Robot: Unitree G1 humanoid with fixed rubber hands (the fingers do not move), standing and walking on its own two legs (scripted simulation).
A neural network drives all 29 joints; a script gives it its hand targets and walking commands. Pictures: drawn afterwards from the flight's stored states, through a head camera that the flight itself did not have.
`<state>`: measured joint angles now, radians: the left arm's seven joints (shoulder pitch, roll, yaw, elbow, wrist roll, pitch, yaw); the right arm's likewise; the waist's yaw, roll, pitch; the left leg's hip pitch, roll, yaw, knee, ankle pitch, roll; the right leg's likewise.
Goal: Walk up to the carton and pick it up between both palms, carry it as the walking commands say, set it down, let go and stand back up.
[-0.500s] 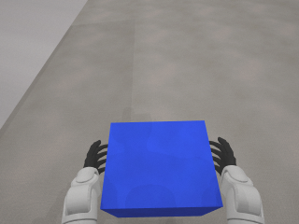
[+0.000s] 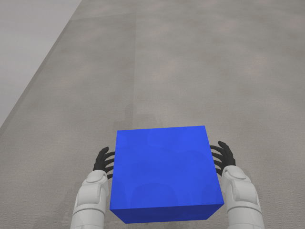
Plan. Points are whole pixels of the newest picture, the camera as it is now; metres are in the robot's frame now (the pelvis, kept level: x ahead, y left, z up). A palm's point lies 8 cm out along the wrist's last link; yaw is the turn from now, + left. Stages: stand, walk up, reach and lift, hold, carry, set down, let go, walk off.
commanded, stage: set down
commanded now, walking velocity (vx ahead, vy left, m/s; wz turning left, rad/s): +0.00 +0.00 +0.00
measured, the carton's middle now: (163, 176) +0.30 +0.00 -0.09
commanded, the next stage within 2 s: none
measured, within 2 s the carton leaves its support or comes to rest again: neither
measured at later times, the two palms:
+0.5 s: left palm (108, 180) +0.29 +0.17 -0.09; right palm (219, 178) +0.30 -0.18 -0.09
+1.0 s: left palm (115, 178) +0.33 +0.17 -0.17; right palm (212, 175) +0.34 -0.18 -0.17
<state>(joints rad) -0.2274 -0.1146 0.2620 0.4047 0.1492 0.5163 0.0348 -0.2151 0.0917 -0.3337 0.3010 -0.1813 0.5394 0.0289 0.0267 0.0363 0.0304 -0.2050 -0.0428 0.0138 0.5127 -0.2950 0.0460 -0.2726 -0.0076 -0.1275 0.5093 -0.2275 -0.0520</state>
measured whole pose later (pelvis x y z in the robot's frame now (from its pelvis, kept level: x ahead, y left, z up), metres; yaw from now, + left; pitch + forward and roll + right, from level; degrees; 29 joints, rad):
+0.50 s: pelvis -0.03 +0.01 -0.03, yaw +0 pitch +13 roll -1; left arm -0.39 -0.11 0.30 0.49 0.15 0.29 0.05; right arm -0.35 0.09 -0.42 0.38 -0.18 0.29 0.05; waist 0.03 0.04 0.08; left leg -0.68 -0.04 0.01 0.81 -0.36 0.05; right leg -0.72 -0.01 -0.12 0.75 -0.26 -0.05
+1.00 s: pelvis -0.05 +0.00 -0.11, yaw +0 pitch +29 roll -1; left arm -0.59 -0.10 0.40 0.48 0.15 0.28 0.03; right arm -0.58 0.07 -0.46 0.41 -0.18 0.27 0.04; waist 0.03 0.04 -0.04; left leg -1.23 -0.04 0.01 1.19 -0.46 0.05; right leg -1.28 -0.01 -0.10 1.12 -0.35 -0.06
